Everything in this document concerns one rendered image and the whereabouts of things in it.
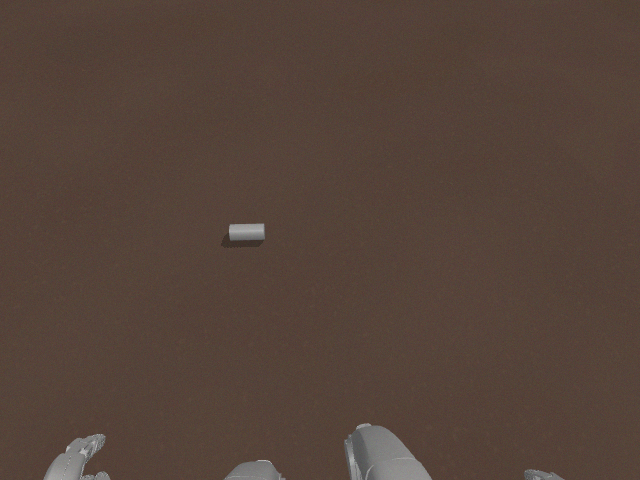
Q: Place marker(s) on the left robot hand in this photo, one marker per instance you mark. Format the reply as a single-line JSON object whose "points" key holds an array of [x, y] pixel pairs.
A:
{"points": [[70, 465]]}

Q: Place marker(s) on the can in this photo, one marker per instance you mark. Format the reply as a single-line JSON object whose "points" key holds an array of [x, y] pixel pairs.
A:
{"points": [[247, 232]]}

